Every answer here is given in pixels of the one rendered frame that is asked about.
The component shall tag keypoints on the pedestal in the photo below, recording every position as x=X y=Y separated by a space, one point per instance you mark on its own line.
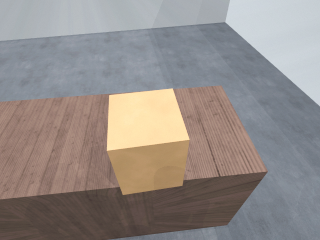
x=57 y=181

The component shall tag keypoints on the carton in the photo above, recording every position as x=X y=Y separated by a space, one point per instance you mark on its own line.
x=147 y=141

